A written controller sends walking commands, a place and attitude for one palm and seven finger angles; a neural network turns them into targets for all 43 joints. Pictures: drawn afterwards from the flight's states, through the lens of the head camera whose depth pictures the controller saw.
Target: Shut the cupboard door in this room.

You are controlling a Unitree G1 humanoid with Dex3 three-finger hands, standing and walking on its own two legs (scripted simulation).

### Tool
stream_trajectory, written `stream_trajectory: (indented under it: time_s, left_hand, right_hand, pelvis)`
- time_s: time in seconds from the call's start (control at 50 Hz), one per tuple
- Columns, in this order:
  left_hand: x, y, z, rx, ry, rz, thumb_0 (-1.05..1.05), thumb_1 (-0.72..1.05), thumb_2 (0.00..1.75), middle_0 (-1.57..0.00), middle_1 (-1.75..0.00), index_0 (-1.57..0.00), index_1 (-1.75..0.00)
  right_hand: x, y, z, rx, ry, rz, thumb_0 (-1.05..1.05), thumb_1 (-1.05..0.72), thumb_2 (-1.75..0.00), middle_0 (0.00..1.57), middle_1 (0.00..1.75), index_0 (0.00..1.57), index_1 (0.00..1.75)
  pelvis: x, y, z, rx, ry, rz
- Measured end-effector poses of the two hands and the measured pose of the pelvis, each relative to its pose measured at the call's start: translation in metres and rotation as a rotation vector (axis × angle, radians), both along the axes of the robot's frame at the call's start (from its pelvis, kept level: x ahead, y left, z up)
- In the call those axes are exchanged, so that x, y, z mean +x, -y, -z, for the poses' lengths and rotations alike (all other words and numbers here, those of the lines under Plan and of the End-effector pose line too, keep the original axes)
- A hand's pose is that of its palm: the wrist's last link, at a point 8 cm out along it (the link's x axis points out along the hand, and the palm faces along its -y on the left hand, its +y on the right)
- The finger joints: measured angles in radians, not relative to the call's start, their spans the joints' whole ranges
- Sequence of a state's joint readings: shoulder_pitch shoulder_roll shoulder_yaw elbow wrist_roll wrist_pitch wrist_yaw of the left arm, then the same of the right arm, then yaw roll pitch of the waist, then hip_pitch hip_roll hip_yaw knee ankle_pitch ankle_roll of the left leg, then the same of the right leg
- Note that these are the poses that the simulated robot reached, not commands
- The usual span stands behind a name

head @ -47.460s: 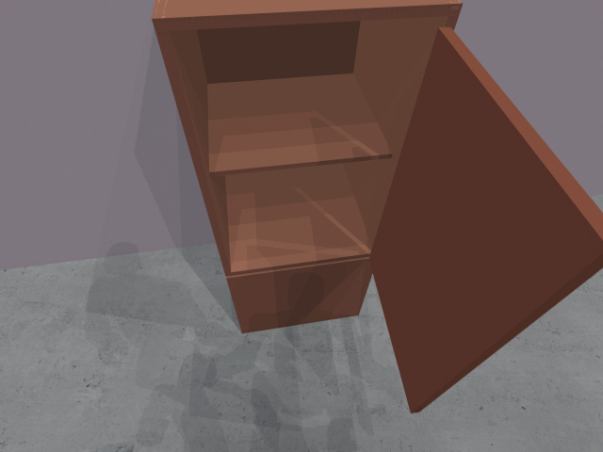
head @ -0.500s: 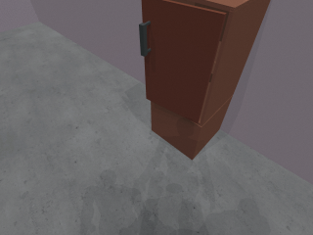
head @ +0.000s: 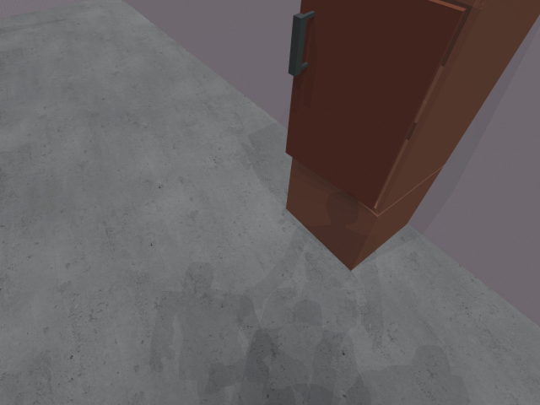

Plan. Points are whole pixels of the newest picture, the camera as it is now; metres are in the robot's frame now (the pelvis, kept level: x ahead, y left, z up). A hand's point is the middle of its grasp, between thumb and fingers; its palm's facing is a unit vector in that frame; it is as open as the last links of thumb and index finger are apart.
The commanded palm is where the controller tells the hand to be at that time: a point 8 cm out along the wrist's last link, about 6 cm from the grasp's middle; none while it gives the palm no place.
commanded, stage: walk to a spot facing it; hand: left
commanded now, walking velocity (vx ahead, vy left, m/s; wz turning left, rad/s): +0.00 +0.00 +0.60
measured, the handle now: (302, 43) +0.93 -0.05 +0.08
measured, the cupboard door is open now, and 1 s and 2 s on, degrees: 7 7 7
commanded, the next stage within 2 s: none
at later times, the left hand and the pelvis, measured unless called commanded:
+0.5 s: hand out of the picture +0.03 +0.20 -0.15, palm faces +0.28 -0.90 -0.32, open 7.4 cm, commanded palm none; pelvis -0.01 -0.04 +0.00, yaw +17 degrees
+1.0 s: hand out of the picture -0.08 +0.19 -0.16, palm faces +0.59 -0.77 -0.25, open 7.4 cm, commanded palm none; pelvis +0.00 -0.02 +0.00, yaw +36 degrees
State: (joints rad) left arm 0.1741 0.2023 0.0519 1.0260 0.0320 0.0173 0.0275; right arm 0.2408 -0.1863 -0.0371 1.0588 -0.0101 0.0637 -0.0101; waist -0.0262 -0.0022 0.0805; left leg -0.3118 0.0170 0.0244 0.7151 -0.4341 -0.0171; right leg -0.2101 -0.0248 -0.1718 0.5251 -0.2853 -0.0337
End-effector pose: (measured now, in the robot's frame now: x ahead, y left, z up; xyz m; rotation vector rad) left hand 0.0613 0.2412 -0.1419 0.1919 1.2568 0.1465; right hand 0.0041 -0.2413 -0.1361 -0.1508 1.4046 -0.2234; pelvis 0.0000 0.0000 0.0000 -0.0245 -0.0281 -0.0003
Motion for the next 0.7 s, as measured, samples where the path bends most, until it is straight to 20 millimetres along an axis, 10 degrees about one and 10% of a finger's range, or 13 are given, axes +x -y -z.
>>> stream_trajectory:
  time_s: [0.32, 0.52, 0.7]
  left_hand:
    - [-0.036, -0.031, -0.017, 0.038, 0.011, -0.177, 0.01, 0.9, 0.9, -0.2, -0.3, -0.2, -0.3]
    - [-0.061, 0.004, -0.031, 0.112, 0.081, -0.285, 0.01, 0.9, 0.9, -0.2, -0.3, -0.2, -0.3]
    - [-0.109, 0.036, -0.027, 0.064, 0.032, -0.424, 0.01, 0.9, 0.9, -0.21, -0.3, -0.2, -0.3]
  right_hand:
    - [0.047, -0.01, -0.011, -0.011, 0.032, -0.205, 0.0, -0.9, -0.89, 0.2, 0.3, 0.2, 0.3]
    - [0.103, 0.036, 0.007, 0.004, 0.076, -0.321, 0.0, -0.9, -0.89, 0.2, 0.3, 0.2, 0.3]
    - [0.159, 0.019, -0.007, 0.028, 0.123, -0.478, 0.0, -0.91, -0.89, 0.19, 0.3, 0.19, 0.3]
  pelvis:
    - [-0.01, -0.003, -0.009, -0.007, -0.068, -0.178]
    - [-0.011, 0.038, 0.0, 0.021, -0.058, -0.32]
    - [-0.006, 0.046, -0.008, 0.061, -0.045, -0.456]
